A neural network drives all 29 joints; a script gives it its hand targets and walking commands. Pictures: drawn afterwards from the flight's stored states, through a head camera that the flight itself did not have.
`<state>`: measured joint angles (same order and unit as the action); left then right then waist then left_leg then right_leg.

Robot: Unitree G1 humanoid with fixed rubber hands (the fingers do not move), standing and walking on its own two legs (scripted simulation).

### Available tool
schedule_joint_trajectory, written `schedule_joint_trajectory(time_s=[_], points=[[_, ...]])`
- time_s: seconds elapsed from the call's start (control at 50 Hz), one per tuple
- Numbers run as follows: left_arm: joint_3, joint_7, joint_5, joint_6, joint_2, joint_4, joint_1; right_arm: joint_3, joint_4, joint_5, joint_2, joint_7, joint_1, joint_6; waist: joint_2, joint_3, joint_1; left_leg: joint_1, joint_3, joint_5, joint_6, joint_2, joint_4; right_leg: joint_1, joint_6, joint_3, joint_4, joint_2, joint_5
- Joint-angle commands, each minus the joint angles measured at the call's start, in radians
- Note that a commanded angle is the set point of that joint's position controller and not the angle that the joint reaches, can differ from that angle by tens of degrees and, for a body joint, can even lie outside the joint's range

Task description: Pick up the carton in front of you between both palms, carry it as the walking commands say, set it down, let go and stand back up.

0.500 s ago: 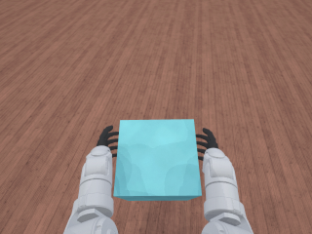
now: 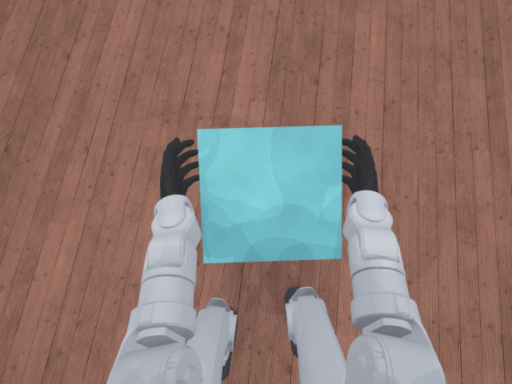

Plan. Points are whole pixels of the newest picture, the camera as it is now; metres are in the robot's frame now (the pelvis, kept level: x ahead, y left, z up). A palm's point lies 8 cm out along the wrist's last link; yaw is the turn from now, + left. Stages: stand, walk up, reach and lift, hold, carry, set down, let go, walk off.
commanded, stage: set down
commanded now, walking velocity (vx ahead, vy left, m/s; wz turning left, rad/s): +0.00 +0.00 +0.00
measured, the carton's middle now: (266, 187) +0.43 -0.03 -0.17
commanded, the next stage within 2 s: none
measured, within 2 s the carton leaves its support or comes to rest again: rests again in 1.88 s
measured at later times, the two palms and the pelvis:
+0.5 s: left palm (207, 193) +0.44 +0.09 -0.22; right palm (349, 190) +0.44 -0.20 -0.23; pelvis -0.03 -0.02 -0.13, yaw +3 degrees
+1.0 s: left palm (223, 199) +0.46 +0.08 -0.38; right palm (339, 195) +0.46 -0.21 -0.38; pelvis -0.05 -0.01 -0.24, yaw +5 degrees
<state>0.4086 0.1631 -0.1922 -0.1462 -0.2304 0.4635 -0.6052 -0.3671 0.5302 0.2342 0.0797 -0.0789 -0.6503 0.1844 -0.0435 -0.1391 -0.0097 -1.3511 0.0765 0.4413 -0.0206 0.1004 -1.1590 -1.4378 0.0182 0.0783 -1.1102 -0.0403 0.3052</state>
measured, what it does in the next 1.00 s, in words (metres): lowers itself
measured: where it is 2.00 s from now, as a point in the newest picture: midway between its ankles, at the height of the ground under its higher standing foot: (261, 345)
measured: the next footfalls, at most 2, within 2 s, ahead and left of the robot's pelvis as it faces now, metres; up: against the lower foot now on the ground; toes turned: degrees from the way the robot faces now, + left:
none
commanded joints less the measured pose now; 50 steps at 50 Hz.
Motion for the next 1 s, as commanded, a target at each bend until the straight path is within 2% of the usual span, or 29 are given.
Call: schedule_joint_trajectory(time_s=[0.0,0.04,0.08,0.22,0.32,0.42,0.52,0.64,0.82,0.98], points=[[-0.549,-0.293,0.035,-0.075,-0.827,0.160,-0.572,0.494,0.150,-0.033,0.829,0.309,-0.516,0.046,0.034,-0.776,-0.045,0.073,-0.054,-0.119,-0.038,0.067,0.061,0.501,-0.021,-0.086,-0.051,-0.098,-0.158],[-0.498,-0.296,0.015,-0.093,-0.819,0.200,-0.601,0.439,0.203,-0.012,0.817,0.316,-0.538,0.064,0.025,-0.733,-0.045,0.015,-0.061,-0.070,-0.036,0.068,0.038,0.432,-0.025,-0.088,-0.072,-0.096,-0.098],[-0.469,-0.293,0.011,-0.091,-0.820,0.214,-0.647,0.413,0.221,-0.009,0.815,0.318,-0.581,0.064,0.027,-0.756,-0.041,-0.022,-0.068,-0.072,-0.035,0.071,-0.003,0.390,-0.024,-0.087,-0.107,-0.095,-0.095],[-0.521,-0.259,0.080,-0.035,-0.810,0.147,-0.816,0.484,0.160,-0.101,0.833,0.289,-0.746,0.023,0.064,-0.993,-0.034,-0.127,-0.096,-0.156,-0.039,0.099,-0.179,0.384,-0.001,-0.081,-0.267,-0.100,-0.235],[-0.515,-0.242,0.093,-0.044,-0.779,0.174,-0.867,0.514,0.154,-0.128,0.801,0.264,-0.826,0.033,0.093,-1.025,-0.034,-0.243,-0.123,-0.084,-0.038,0.112,-0.272,0.371,0.012,-0.075,-0.334,-0.101,-0.174],[-0.475,-0.248,0.099,-0.059,-0.743,0.221,-0.930,0.500,0.194,-0.127,0.780,0.247,-0.865,0.053,0.128,-1.015,-0.041,-0.384,-0.148,-0.015,-0.032,0.118,-0.358,0.366,0.021,-0.061,-0.387,-0.097,-0.109],[-0.456,-0.253,0.121,-0.058,-0.724,0.231,-1.012,0.491,0.201,-0.139,0.760,0.238,-0.927,0.053,0.146,-1.025,-0.053,-0.476,-0.161,-0.011,-0.028,0.121,-0.443,0.350,0.024,-0.058,-0.453,-0.090,-0.117],[-0.445,-0.232,0.137,-0.047,-0.704,0.243,-1.088,0.492,0.195,-0.169,0.699,0.239,-1.027,0.034,0.134,-1.021,-0.067,-0.504,-0.163,-0.023,-0.027,0.123,-0.527,0.253,0.024,-0.077,-0.539,-0.085,-0.136],[-0.413,-0.190,0.139,-0.041,-0.644,0.285,-1.187,0.441,0.268,-0.189,0.593,0.266,-1.124,0.023,0.093,-0.983,-0.091,-0.491,-0.167,-0.011,-0.032,0.123,-0.631,0.064,0.023,-0.109,-0.660,-0.071,-0.107],[-0.464,-0.167,0.205,-0.029,-0.620,0.274,-1.283,0.429,0.292,-0.227,0.505,0.289,-1.191,0.008,0.034,-0.981,-0.139,-0.443,-0.167,-0.071,-0.043,0.124,-0.731,-0.041,0.015,-0.132,-0.777,-0.054,-0.166]])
